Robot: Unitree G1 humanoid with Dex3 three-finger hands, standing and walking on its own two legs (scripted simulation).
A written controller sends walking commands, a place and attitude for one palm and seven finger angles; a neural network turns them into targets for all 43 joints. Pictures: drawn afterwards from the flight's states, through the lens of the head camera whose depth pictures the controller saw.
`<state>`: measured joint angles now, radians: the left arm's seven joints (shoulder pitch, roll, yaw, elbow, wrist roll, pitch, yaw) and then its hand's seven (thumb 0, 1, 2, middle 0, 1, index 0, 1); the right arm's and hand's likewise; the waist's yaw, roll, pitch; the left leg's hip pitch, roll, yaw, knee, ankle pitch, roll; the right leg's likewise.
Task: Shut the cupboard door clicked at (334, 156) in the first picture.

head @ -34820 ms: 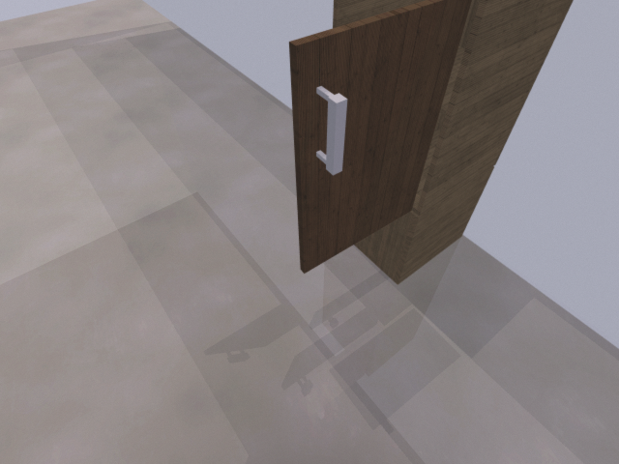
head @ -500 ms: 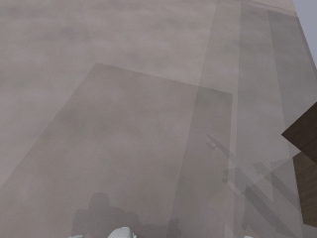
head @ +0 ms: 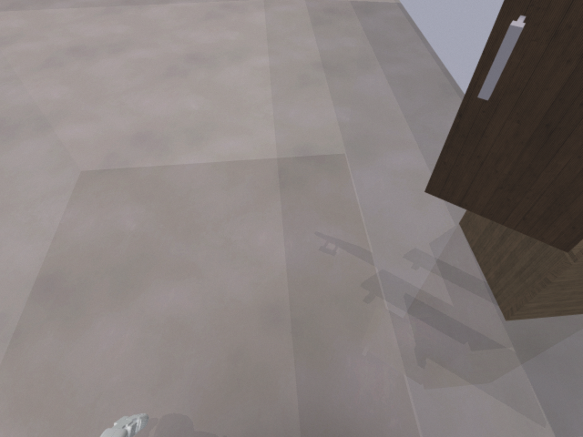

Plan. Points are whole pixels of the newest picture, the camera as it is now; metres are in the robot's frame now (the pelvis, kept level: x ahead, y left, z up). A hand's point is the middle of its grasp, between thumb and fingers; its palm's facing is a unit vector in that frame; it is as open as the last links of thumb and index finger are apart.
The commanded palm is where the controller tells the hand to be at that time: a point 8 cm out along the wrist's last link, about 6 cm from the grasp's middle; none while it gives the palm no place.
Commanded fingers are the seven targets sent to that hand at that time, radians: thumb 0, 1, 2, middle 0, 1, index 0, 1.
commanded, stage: turn to face it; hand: left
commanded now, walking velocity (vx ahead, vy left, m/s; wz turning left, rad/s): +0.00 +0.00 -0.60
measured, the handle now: (502, 58) +0.79 -0.38 +0.11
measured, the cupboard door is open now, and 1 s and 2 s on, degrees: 51 51 51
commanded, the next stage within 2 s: take the last steps up to it in 0.88 s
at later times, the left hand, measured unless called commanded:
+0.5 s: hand out of the picture +0.14 +0.22 -0.16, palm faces -0.23 -0.96 -0.18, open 7.4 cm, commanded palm none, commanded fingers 0.00 0.90 0.90 -0.20 -0.30 -0.20 -0.30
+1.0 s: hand (207, 428) +0.15 +0.14 -0.14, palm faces -0.45 -0.87 -0.23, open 7.4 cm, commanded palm none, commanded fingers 0.00 0.90 0.90 -0.20 -0.30 -0.20 -0.30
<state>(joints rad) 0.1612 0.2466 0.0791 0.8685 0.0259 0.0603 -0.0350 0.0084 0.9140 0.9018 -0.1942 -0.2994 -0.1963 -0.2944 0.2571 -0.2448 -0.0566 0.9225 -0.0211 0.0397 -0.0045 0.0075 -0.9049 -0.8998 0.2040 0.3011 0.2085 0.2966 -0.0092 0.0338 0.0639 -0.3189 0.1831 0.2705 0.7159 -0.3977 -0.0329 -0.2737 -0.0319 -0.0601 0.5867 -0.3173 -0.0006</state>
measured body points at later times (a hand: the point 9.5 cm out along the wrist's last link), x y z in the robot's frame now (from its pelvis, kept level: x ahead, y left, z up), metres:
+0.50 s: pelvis +0.01 +0.04 +0.02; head +0.06 +0.07 +0.46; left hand +0.15 +0.28 -0.14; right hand +0.02 -0.23 -0.10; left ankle +0.04 +0.13 -0.72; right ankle -0.06 -0.09 -0.64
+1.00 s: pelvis -0.01 +0.02 +0.02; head +0.01 -0.01 +0.47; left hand +0.18 +0.19 -0.12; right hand -0.10 -0.23 -0.13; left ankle +0.05 +0.14 -0.66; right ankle -0.06 -0.08 -0.72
